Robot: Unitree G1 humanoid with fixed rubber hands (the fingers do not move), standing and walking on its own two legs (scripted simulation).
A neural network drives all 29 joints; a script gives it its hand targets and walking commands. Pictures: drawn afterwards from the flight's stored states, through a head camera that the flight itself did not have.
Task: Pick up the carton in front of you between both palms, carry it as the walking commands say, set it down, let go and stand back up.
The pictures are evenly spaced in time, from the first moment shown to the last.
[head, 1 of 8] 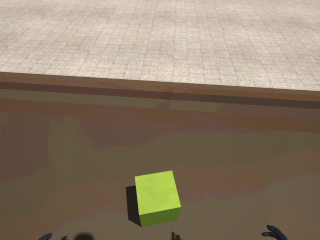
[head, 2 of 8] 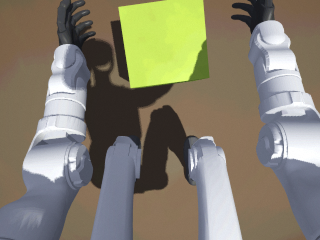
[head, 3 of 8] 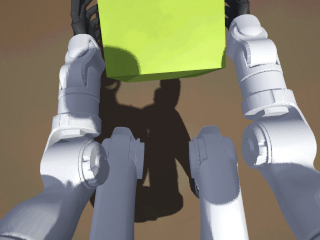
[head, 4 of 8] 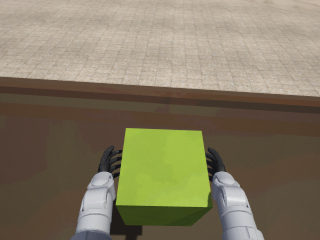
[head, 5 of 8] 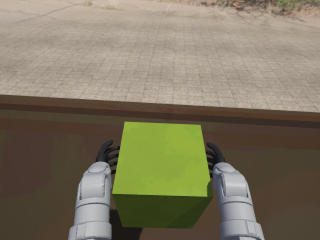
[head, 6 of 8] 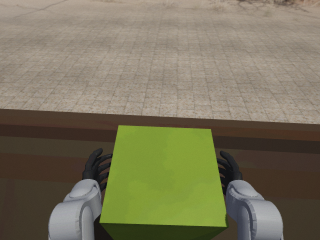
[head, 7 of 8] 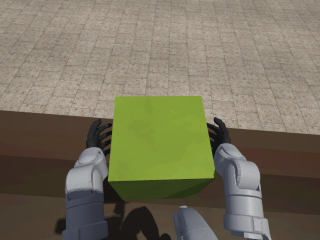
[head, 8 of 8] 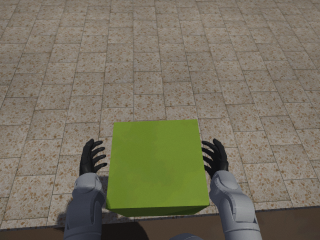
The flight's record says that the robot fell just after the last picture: yes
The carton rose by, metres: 0.69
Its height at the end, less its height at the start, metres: -0.07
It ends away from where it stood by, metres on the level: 2.44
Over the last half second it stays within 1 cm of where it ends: no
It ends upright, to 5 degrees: yes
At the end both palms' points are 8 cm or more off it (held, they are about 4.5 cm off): no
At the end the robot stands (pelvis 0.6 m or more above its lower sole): yes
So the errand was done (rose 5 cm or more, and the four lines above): no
